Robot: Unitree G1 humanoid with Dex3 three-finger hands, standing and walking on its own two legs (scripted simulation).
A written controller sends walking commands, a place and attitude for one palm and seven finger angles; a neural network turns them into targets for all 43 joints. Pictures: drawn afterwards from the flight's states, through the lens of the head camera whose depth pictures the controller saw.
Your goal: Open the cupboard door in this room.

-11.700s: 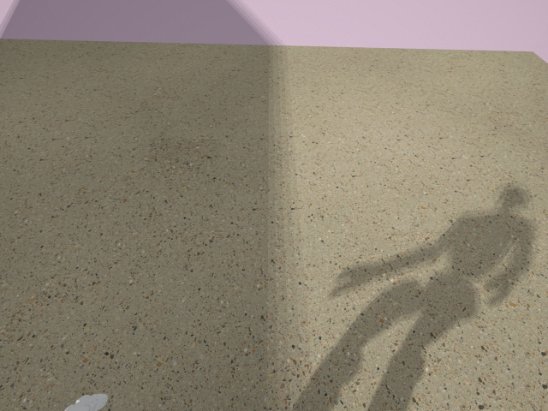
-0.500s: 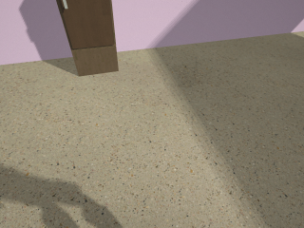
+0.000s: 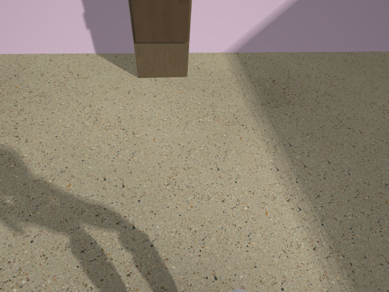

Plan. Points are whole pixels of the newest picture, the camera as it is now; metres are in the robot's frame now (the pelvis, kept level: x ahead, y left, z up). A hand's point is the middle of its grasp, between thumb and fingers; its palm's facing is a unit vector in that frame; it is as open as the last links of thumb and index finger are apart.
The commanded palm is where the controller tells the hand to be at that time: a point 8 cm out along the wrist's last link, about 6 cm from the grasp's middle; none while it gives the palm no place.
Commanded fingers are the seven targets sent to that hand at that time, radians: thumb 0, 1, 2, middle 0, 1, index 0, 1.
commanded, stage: turn or walk to find it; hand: left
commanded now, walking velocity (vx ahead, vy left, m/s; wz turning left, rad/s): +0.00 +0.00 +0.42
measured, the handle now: out of the picture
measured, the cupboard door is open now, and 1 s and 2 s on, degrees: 0 0 0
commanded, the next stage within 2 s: stand and wait in 1.82 s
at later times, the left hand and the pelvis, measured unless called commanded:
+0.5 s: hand out of the picture +0.01 +0.16 -0.13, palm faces +0.21 -0.94 -0.27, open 7.4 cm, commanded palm none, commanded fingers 0.00 0.90 0.90 -0.20 -0.30 -0.20 -0.30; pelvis -0.04 -0.04 +0.01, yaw +12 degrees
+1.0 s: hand out of the picture -0.15 +0.20 -0.16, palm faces +0.46 -0.85 -0.27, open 7.4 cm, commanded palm none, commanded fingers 0.00 0.90 0.90 -0.20 -0.30 -0.20 -0.30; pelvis -0.08 -0.01 +0.01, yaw +25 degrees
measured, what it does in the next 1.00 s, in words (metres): steps on the spot, turning left: right foot, then left foot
